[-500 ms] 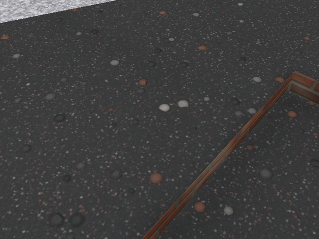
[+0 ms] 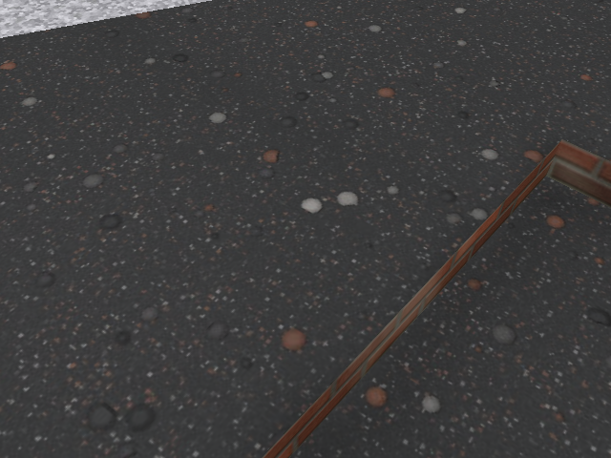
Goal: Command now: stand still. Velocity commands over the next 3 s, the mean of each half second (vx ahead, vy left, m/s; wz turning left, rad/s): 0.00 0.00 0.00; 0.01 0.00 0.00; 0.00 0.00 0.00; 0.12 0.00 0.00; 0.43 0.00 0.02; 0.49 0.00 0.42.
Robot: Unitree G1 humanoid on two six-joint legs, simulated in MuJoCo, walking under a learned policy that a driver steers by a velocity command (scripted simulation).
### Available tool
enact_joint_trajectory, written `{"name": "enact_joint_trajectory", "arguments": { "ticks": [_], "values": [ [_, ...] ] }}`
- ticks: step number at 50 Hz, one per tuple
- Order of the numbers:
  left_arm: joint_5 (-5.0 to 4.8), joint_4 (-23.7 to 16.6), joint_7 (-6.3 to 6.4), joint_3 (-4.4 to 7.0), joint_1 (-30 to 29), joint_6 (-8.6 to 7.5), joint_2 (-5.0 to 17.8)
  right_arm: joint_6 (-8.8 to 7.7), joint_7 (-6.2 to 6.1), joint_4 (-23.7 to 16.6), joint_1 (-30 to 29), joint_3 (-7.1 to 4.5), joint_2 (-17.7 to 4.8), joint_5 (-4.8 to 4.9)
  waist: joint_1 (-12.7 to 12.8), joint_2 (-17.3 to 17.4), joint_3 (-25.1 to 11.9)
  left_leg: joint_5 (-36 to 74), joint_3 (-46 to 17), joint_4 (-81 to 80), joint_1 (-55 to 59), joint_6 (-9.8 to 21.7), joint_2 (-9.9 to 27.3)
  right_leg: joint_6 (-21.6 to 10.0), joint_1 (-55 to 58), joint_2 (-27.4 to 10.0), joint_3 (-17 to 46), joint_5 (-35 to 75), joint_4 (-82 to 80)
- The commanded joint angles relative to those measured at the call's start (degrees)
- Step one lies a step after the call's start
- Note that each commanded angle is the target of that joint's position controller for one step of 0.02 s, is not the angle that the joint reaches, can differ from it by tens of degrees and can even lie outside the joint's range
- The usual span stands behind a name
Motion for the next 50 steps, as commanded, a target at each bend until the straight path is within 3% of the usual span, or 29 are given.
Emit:
{"name": "enact_joint_trajectory", "arguments": {
  "ticks": [1, 34, 35, 36, 38, 43, 50],
  "values": [
    [-0.05, -1.8, 0.22, 1.08, 0.4, -0.49, 6.5, -0.41, -0.23, -1.4, 0.9, -0.89, -6.6, 0.01, 0.2, -0.2, -1.3, 5.9, 0.7, -3.6, 1.6, 1.4, -0.3, -1.2, -2.7, -1.9, 1.5, 7.8, -6.2],
    [-0.32, 2.5, 0.88, 0.21, 4.9, -0.31, 5.2, -0.38, -0.52, -1.1, 5.3, 0.15, -4.4, 0.11, 0.7, 0.3, -0.4, 5.4, 1.0, -3.3, 0.4, 1.9, -1.1, -0.6, -3.7, -1.3, 0.3, 7.3, -5.4],
    [-0.27, 3.2, 0.92, 0.03, 6.0, -0.24, 4.5, -0.31, -0.55, -0.5, 6.5, 0.38, -3.6, 0.05, 0.7, 0.1, -1.7, 0.5, 1.6, -3.6, 1.0, 2.0, -1.7, -0.7, -3.2, -0.9, -0.1, 2.2, -6.1],
    [-0.32, 3.1, 0.93, -0.04, 5.5, -0.19, 4.3, -0.26, -0.57, -0.7, 6.0, 0.43, -3.4, 0.11, 0.7, 0.0, 0.5, -0.7, 1.5, -3.8, -0.1, 2.0, -1.9, -0.7, -4.6, -0.8, 0.1, 0.4, -6.5],
    [-0.25, 3.2, 0.97, -0.08, 5.3, -0.35, 4.5, -0.42, -0.61, -0.8, 5.8, 0.46, -3.6, 0.02, 0.7, 0.1, 1.8, 1.2, 1.2, -3.9, -0.6, 2.0, -1.7, -0.6, -5.3, -0.9, 0.2, 2.3, -6.4],
    [-0.43, 3.6, 0.88, -0.05, 6.5, -0.61, 4.4, -0.78, -0.47, -0.7, 7.1, 0.5, -3.6, 0.23, 0.8, 0.3, -0.3, 6.9, 1.2, -2.9, 0.6, 2.0, -1.4, -0.4, -3.2, -1.0, -0.2, 9.0, -5.0],
    [-0.41, 4.1, 1.05, -0.11, 7.5, -0.16, 3.8, -0.48, -0.48, -0.8, 7.9, 0.54, -3.0, 0.32, 0.9, 0.3, -0.2, 7.8, 1.4, -2.7, 0.7, 2.1, -1.5, -0.3, -3.0, -1.0, -0.3, 10.0, -4.8]
  ]
}}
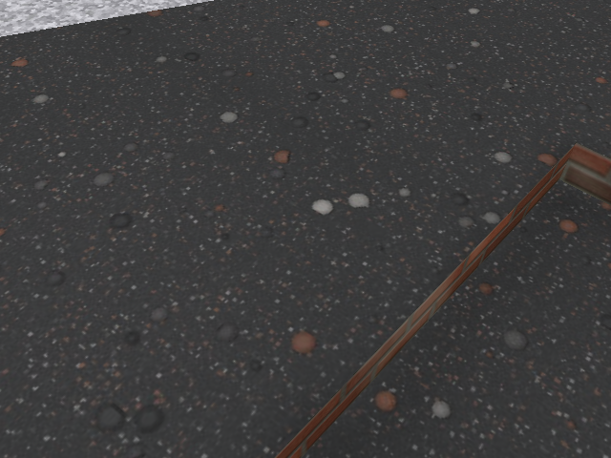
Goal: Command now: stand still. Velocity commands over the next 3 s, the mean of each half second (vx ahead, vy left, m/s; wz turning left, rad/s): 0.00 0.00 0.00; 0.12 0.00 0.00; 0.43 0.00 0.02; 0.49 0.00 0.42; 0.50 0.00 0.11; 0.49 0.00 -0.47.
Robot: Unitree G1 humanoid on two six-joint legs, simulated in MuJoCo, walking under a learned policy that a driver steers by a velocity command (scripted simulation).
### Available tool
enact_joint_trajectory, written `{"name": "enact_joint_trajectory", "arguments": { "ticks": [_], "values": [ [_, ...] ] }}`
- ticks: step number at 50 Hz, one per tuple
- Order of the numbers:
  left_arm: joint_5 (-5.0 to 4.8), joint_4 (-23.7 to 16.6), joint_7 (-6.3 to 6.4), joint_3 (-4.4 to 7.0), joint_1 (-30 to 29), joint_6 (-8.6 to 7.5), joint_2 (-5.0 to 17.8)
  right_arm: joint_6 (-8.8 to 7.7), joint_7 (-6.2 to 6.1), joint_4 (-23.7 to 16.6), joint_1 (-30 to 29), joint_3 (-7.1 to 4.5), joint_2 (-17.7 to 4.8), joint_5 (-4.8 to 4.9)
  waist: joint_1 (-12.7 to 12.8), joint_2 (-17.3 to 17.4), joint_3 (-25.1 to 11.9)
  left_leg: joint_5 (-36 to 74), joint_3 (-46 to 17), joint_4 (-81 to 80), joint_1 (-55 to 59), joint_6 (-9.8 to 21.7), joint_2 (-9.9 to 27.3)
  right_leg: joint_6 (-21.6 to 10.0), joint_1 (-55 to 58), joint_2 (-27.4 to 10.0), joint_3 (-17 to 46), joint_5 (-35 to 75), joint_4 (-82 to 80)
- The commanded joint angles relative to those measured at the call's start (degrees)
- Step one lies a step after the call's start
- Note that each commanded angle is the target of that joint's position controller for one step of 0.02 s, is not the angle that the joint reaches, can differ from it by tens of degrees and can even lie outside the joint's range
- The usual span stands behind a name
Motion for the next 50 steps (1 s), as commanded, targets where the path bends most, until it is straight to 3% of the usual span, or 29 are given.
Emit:
{"name": "enact_joint_trajectory", "arguments": {
  "ticks": [1, 36, 37, 38, 39, 40, 43, 45, 47, 48, 49, 50],
  "values": [
    [-0.01, -1.0, 0.24, 0.97, 3.1, -0.18, 5.7, -0.21, -0.17, -1.1, 3.2, -0.92, -5.7, 0.04, 0.0, 0.2, 0.5, 9.5, 1.2, -4.0, 1.4, 1.2, -0.8, -1.1, -2.8, -0.2, -0.3, 11.4, -5.4],
    [-0.13, -0.6, 0.63, 1.36, 5.5, -0.18, 3.9, -0.08, -0.6, -1.4, 5.7, -1.41, -3.9, 0.14, 0.1, 0.1, 1.9, 7.1, 1.1, -4.5, 0.7, 1.3, -0.9, -0.9, -3.8, -0.2, -0.4, 8.7, -5.8],
    [-0.07, 0.0, 0.68, 1.2, 6.7, -0.13, 3.2, -0.02, -0.63, -0.8, 6.8, -1.23, -3.1, 0.07, 0.1, 0.0, 0.6, 2.0, 1.8, -4.7, 1.4, 1.3, -1.6, -1.0, -3.2, 0.3, -0.9, 3.5, -6.3],
    [2.56, 0.1, 0.23, 0.42, 6.8, 0.22, 1.9, 0.85, -0.14, -0.6, 6.7, -0.55, -1.3, -1.52, 0.4, -0.1, 0.6, -1.9, -1.6, -5.7, 1.1, 2.4, 1.6, -2.3, -3.3, -3.0, 3.2, -2.2, -8.4],
    [-0.73, -0.1, 0.73, 1.89, 6.1, 0.09, 4.9, 0.45, -0.67, -0.9, 6.2, -1.76, -4.2, 0.67, 0.1, -0.9, 3.1, -12.3, 3.3, -3.0, -0.8, 2.4, -3.6, -2.7, -5.1, 1.1, -0.7, -12.5, -6.8],
    [-1.32, -0.3, 1.06, 2.13, 6.5, -0.03, 6.1, 0.09, -0.9, -1.2, 6.3, -1.96, -5.1, 1.05, 0.3, -1.3, 4.8, -19.0, 3.1, -2.1, -3.6, 3.2, -3.8, -3.9, -7.3, 0.6, 0.5, -20.3, -7.2],
    [-1.71, -0.8, 0.87, 2.53, 8.5, -1.67, 6.1, -2.28, -0.39, -2.5, 5.4, -1.73, -2.8, 1.51, 1.1, -3.7, 8.9, -19.7, 1.7, 0.7, -9.0, 5.0, -2.5, -7.4, -8.3, -4.3, 7.8, -26.2, -10.7],
    [-1.8, -0.6, 0.38, 3.2, 11.0, -2.65, 7.6, -3.99, 0.41, -3.5, 4.4, -1.49, -1.0, 1.43, 1.9, -7.8, 7.9, -13.3, 3.8, 6.8, -11.6, 5.0, -3.3, -10.4, -4.3, -9.4, 15.7, -27.4, -14.2],
    [-1.9, -1.5, -0.03, 3.54, 9.8, -3.16, 8.5, -5.19, 1.04, -4.2, 4.7, -1.55, -0.7, 1.78, 0.6, -9.9, 8.4, -9.4, 4.0, 8.3, -9.8, 6.6, -2.9, -12.5, -5.1, -13.1, 21.5, -24.6, -16.8],
    [-1.94, -2.3, -0.23, 3.45, 7.6, -3.27, 8.2, -5.49, 1.22, -3.6, 7.3, -1.65, -0.7, 1.78, -1.2, -9.7, 8.7, -8.6, 3.5, 4.9, -4.7, 7.5, -2.8, -11.5, -8.2, -11.8, 19.4, -19.5, -14.5],
    [-2.02, -4.3, -0.22, 3.26, 2.6, -3.47, 7.4, -5.73, 1.4, -1.8, 13.1, -2.06, -1.5, 1.8, -4.5, -7.5, 8.2, -7.3, 1.9, -0.6, 1.8, 8.2, -2.3, -9.2, -11.6, -8.3, 13.2, -12.2, -9.8],
    [-1.99, -6.3, -0.1, 2.65, -1.5, -4.15, 4.6, -6.0, 1.55, 0.4, 19.6, -3.37, -5.4, 1.76, -6.7, 1.9, 7.4, -5.6, -7.0, -6.3, 9.4, 10.1, 1.5, -5.2, -17.9, -1.2, 2.5, -2.7, 3.2]
  ]
}}
Over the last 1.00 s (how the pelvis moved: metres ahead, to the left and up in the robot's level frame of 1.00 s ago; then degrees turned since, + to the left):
0.01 0.01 0.00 0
